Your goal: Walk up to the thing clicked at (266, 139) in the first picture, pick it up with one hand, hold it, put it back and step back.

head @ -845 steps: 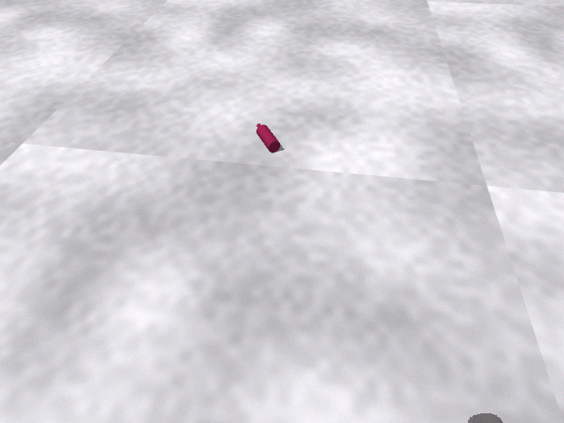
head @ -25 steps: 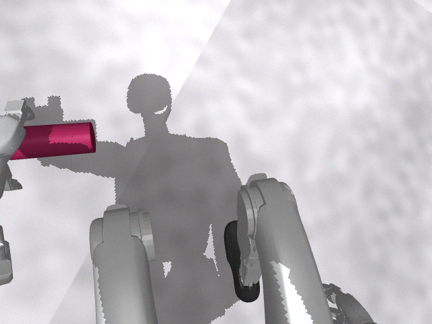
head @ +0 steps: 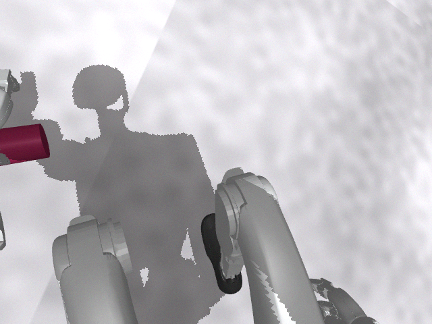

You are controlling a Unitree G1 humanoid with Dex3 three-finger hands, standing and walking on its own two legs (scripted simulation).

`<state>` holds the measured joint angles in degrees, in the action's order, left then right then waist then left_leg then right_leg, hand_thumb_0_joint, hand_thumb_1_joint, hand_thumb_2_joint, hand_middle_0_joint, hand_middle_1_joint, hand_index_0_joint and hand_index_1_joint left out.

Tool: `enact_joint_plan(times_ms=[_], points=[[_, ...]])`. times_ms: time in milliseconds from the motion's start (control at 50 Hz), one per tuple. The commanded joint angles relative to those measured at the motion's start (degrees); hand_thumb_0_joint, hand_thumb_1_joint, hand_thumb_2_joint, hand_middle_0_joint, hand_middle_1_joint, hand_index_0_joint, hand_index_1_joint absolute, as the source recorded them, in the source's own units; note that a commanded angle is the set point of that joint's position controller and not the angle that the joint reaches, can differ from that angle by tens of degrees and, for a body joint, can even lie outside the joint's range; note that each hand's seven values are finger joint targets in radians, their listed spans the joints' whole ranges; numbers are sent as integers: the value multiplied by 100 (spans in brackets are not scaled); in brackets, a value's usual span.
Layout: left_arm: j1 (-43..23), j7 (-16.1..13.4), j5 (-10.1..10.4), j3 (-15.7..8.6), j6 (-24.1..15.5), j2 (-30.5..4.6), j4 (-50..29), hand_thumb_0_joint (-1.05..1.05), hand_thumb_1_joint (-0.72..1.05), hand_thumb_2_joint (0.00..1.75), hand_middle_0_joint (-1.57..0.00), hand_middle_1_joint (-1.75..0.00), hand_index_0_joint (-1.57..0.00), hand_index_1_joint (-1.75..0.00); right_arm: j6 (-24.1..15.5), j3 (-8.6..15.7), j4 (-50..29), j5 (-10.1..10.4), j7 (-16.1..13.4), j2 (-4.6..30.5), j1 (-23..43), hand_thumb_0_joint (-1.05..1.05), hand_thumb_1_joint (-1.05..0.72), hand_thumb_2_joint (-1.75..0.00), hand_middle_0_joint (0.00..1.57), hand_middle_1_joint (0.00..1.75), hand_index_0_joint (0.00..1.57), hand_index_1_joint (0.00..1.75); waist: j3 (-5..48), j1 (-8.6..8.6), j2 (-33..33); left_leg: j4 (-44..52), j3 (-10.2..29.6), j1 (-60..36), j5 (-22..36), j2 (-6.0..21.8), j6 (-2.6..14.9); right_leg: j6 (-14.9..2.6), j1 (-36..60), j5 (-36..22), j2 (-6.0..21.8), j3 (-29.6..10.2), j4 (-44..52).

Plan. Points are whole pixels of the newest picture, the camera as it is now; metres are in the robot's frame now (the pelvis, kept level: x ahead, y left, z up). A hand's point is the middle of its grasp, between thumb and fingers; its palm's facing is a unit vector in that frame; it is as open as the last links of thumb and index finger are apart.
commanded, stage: approach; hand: left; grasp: from above
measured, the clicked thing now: out of the picture +0.49 +0.32 -0.29
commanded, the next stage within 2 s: close in in 0.96 s
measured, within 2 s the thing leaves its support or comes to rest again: neither
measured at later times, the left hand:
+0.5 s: hand out of the picture +0.43 +0.32 -0.16, palm faces -0.51 -0.10 -0.86, open 13.7 cm
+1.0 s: hand out of the picture +0.45 +0.32 -0.19, palm faces -0.51 -0.05 -0.86, open 13.6 cm
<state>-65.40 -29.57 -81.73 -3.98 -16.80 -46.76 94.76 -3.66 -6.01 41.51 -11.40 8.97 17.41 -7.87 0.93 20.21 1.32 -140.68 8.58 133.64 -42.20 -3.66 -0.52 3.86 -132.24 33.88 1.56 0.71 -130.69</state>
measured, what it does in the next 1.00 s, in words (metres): stands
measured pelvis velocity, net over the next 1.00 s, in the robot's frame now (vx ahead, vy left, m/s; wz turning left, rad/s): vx -0.01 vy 0.01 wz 0.00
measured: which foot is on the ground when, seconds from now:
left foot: down 0.00-1.00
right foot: down 0.00-1.00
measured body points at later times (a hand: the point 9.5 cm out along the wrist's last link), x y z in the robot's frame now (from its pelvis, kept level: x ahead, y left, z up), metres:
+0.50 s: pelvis +0.00 +0.00 +0.01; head +0.25 +0.09 +0.38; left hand +0.45 +0.32 -0.11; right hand +0.07 -0.28 -0.08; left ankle +0.06 +0.12 -0.29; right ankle +0.12 -0.15 -0.29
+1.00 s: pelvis -0.01 +0.01 +0.00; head +0.25 +0.08 +0.36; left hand +0.47 +0.32 -0.14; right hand +0.00 -0.26 -0.09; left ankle +0.06 +0.12 -0.29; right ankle +0.12 -0.15 -0.29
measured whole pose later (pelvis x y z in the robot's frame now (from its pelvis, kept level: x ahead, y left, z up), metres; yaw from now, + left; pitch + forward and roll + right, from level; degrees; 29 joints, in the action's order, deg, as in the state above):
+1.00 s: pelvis -0.01 +0.01 +0.00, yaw +0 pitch +34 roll -11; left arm -56.4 -20.5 -74.9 -7.2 -13.4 -48.5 85.8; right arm -3.3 -7.0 39.0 -9.2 10.0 17.1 -13.2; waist -1.4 17.9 -1.1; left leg -140.5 7.3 134.5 -40.1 -4.0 1.1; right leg 3.8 -131.8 32.9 1.7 -0.1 -130.2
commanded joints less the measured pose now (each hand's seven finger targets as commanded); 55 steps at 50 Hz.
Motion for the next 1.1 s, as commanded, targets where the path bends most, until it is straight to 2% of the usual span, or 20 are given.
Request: enact_joint_plan(times_ms=[0, 100, 160, 180, 240, 340, 380, 420, 480, 540, 600, 680, 800, 900, 940, 980, 1020, 1040, 1060, 1080], points=[[-1600, -425, 58, -331, 469, -1670, -464, 0, -48, 96, -5, -107, -9, -102, 47, 336, -80, 23, -49, 1617, -1206, 0, -89, -89, 20, 30, 20, 30, 3923, -19, -2540, 1786, -566, -3228, 1592, 67, 131, -562, 1842, -1181, -161, 864, 729], [-1002, -159, 386, -510, 818, -1974, -684, 0, -47, 93, -4, -107, -9, -102, -26, 288, -268, 133, 21, 1692, -1144, 0, -90, -89, 20, 30, 20, 30, 3731, -149, -2341, 1660, -679, -2756, 1498, 54, 217, -536, 2229, -1150, -178, 801, 738], [-359, 157, 827, -772, 824, -2295, -1308, 0, -47, 92, -4, -109, -10, -103, 9, 338, -341, 261, 9, 1659, -1156, 0, -90, -89, 20, 30, 20, 30, 4174, -559, -2220, 1702, -721, -2746, 1553, 31, 249, -527, 2694, -1143, -158, 713, 779], [-105, 318, 903, -742, 792, -2119, -1341, 0, -48, 93, -5, -109, -10, -103, 7, 362, -338, 254, 37, 1636, -1231, 0, -90, -89, 20, 30, 20, 30, 3995, -477, -2147, 1732, -688, -2708, 1568, 27, 229, -508, 2706, -1119, -123, 719, 816], [42, 750, 1075, -910, 544, -2177, -2247, 0, -48, 93, -5, -110, -10, -104, 79, 544, -480, 290, 10, 1715, -1299, 0, -90, -89, 20, 30, 20, 30, 4458, -503, -1992, 1713, -639, -2892, 1626, 24, 207, -513, 2903, -1130, -113, 720, 946], [-483, 1318, 1441, -127, -69, -788, -3509, 0, -48, 95, -6, -112, -11, -107, 211, 758, -209, 370, -19, 1613, -1830, 0, -91, -89, 20, 30, 20, 30, 4165, -90, -1836, 1769, -487, -3066, 1376, 96, 125, -548, 2535, -908, -109, 779, 1251], [-872, 1344, 1532, 46, -329, -656, -3452, 0, -48, 94, -6, -110, -11, -105, 209, 821, -105, 398, -70, 1617, -1837, 0, -91, -89, 20, 30, 20, 30, 3947, -23, -1603, 1724, -479, -2930, 1157, 97, 138, -552, 2454, -748, -130, 790, 1351], [-909, 1255, 1509, 250, -529, -437, -3069, 0, -47, 94, -6, -108, -11, -103, 219, 775, -55, 368, -103, 1517, -1755, 0, -90, -89, 20, 30, 20, 30, 3723, 6, -1499, 1672, -490, -2890, 1076, 96, 141, -535, 2396, -668, -150, 782, 1415], [-1121, 914, 1037, 402, -661, -565, -2374, 0, -49, 96, -6, -105, -10, -101, 278, 651, 66, 322, -107, 1453, -1577, 0, -90, -89, 20, 30, 20, 30, 3369, -34, -1593, 1647, -492, -2965, 1111, 95, 122, -529, 2091, -676, -173, 785, 1302], [-1468, 425, 487, 146, -654, -1085, -1862, 0, -49, 97, -6, -103, -9, -100, 313, 585, 76, 265, -108, 1558, -1361, 0, -90, -89, 20, 30, 20, 30, 3464, -183, -2089, 1846, -407, -3362, 1367, 92, 17, -544, 1774, -867, -128, 880, 1008], [-1762, -17, 10, -175, -462, -1544, -1637, 0, -48, 99, -7, -104, -9, -101, 305, 547, 15, 209, -96, 1603, -1264, 0, -89, -89, 20, 30, 20, 30, 3758, -163, -2506, 1938, -430, -3656, 1603, 90, -13, -550, 1688, -1063, -136, 928, 837], [-1708, -371, -205, -266, 74, -1545, -706, 0, -48, 95, -5, -104, -9, -100, 251, 497, -155, 173, -42, 1622, -1102, 0, -89, -89, 20, 30, 20, 30, 3653, -79, -2679, 2058, -427, -3515, 1590, 89, 17, -552, 1477, -1076, -104, 901, 767], [-1035, -28, 263, 14, 689, -1199, -190, 0, -43, 90, -4, -108, -11, -101, 68, 396, -326, 223, -22, 1646, -944, 0, -89, -89, 20, 30, 20, 30, 3343, -98, -2085, 1952, -514, -2700, 892, 7, 223, -550, 1624, -623, -140, 805, 916], [-1100, 611, 763, -664, 473, -2120, -1621, 0, -43, 92, -5, -112, -12, -105, -41, 542, -511, 235, -14, 1789, -1240, 0, -90, -89, 20, 30, 20, 30, 3824, -247, -2268, 1895, -439, -2981, 1136, 38, 149, -501, 2031, -744, -33, 723, 812], [-973, 805, 887, -405, 207, -1634, -2291, 0, -44, 92, -5, -114, -12, -107, -1, 542, -379, 244, -7, 1670, -1399, 0, -90, -89, 20, 30, 20, 30, 4138, -257, -2289, 1830, -462, -3087, 1223, 27, 129, -520, 2238, -786, -57, 738, 905], [-961, 897, 952, -469, -32, -1664, -2963, 0, -43, 90, -5, -114, -12, -106, 30, 630, -385, 290, -17, 1677, -1572, 0, -90, -89, 20, 30, 20, 30, 4395, -274, -2373, 1800, -436, -3317, 1389, 47, 84, -548, 2321, -883, -65, 723, 944], [-872, 964, 1047, -333, -164, -1278, -3077, 0, -42, 94, -6, -114, -13, -107, 67, 753, -285, 303, 1, 1685, -1820, 0, -90, -89, 20, 30, 20, 30, 4333, -134, -2241, 1822, -374, -3427, 1407, 75, 50, -532, 2189, -889, -40, 735, 1042], [-1126, 943, 1057, -320, -252, -1332, -3317, 0, -41, 95, -7, -115, -13, -108, 81, 748, -322, 312, -14, 1654, -1775, 0, -90, -89, 20, 30, 20, 30, 4456, -155, -2275, 1801, -391, -3442, 1423, 92, 51, -564, 2221, -920, -74, 765, 1048], [-806, 937, 1020, -134, -249, -1024, -2794, 0, -47, 96, -6, -112, -11, -107, 101, 727, -176, 310, -6, 1591, -1886, 0, -90, -89, 20, 30, 20, 30, 4244, -83, -2146, 1796, -411, -3369, 1424, 95, 65, -550, 2231, -951, -89, 777, 1077], [-1178, 877, 1028, -104, -290, -1035, -2918, 0, -47, 94, -5, -110, -11, -104, 122, 728, -144, 333, -14, 1583, -1871, 0, -90, -89, 20, 30, 20, 30, 4280, -97, -2181, 1831, -387, -3312, 1364, 95, 66, -562, 2110, -904, -100, 784, 1079]])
